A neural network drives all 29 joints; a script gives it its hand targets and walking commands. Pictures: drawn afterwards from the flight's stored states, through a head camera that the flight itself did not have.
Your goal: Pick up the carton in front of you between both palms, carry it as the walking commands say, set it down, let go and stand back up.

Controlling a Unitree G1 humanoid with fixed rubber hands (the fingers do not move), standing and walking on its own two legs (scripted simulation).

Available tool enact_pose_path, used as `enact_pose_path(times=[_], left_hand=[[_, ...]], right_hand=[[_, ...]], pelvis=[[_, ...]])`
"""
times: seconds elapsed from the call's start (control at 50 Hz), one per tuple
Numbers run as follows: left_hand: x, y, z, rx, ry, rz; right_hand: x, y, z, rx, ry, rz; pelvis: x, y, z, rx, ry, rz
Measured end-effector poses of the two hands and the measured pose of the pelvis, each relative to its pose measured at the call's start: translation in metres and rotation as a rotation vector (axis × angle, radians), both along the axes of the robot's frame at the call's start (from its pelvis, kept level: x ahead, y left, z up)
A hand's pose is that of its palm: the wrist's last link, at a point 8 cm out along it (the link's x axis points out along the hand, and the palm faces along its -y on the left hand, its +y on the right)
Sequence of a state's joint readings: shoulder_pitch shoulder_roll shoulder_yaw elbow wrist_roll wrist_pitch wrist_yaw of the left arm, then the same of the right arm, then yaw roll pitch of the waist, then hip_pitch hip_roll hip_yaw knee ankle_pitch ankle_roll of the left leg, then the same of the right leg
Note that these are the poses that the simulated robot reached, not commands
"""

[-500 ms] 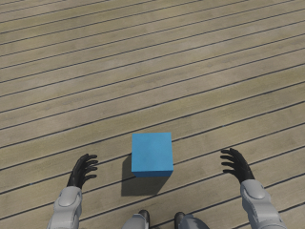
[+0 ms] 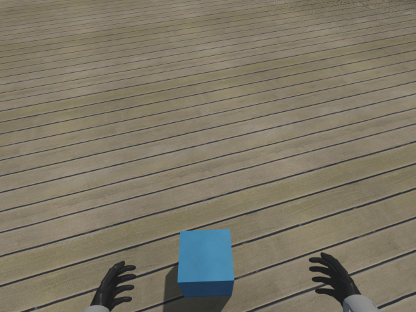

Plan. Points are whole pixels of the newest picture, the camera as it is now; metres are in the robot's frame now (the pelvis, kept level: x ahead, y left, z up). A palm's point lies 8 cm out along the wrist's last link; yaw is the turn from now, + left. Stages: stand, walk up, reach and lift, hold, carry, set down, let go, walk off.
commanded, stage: let go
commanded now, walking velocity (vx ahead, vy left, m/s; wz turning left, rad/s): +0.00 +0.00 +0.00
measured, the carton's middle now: (206, 264) +0.41 +0.05 -0.65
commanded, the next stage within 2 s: stand in 0.12 s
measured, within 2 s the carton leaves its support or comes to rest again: neither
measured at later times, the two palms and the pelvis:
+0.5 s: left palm out of the picture +0.13 +0.28 -0.10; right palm out of the picture +0.14 -0.24 -0.12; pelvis +0.04 +0.01 -0.01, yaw +3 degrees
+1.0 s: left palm out of the picture +0.05 +0.27 -0.13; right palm out of the picture +0.11 -0.25 -0.14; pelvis +0.04 +0.01 -0.01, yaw +5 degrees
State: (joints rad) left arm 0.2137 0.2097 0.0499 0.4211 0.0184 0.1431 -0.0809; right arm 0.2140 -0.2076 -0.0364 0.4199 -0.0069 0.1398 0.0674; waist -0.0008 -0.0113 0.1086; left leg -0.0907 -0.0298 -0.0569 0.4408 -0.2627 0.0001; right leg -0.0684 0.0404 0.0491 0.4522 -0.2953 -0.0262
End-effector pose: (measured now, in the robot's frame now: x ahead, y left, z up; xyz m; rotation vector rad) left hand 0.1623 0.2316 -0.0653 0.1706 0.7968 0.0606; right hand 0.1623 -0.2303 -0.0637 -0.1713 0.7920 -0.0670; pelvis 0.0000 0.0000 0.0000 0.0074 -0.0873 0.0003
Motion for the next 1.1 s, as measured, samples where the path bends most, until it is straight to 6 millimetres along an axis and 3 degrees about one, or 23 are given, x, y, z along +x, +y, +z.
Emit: enact_pose_path(times=[0.14,0.28,0.4,0.7,1.1], left_hand=[[0.0,0.005,-0.002,0.019,-0.001,0.001],[-0.018,0.035,-0.019,0.124,0.027,0.066],[-0.029,0.045,-0.029,0.141,0.08,0.106],[-0.059,0.04,-0.051,0.121,0.212,0.17],[-0.126,0.031,-0.066,0.105,0.402,0.219]], right_hand=[[-0.001,0.003,-0.002,-0.019,0.0,0.0],[-0.024,-0.014,-0.031,-0.106,0.097,-0.01],[-0.024,-0.015,-0.046,-0.109,0.16,-0.004],[-0.021,-0.01,-0.065,-0.111,0.259,0.011],[-0.063,-0.017,-0.074,-0.13,0.409,0.004]], pelvis=[[0.002,0.005,-0.001,-0.002,0.007,0.001],[0.019,0.008,-0.004,0.001,0.112,0.026],[0.035,0.009,-0.008,0.001,0.147,0.041],[0.051,0.008,-0.015,-0.006,0.155,0.068],[0.04,0.003,-0.012,-0.012,0.118,0.093]])
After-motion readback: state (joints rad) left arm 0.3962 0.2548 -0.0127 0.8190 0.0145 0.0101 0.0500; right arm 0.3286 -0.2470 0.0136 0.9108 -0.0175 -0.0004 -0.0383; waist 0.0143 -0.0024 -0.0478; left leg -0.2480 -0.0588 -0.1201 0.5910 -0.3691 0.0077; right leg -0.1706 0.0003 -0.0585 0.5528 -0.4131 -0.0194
